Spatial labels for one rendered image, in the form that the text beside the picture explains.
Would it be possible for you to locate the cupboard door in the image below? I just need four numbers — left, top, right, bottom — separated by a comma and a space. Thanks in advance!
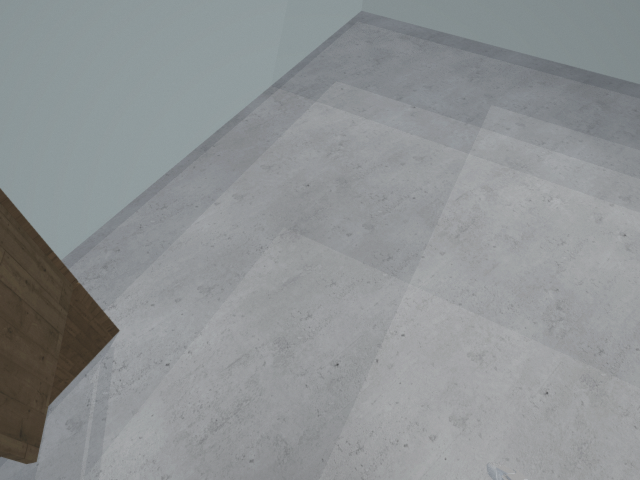
0, 203, 73, 464

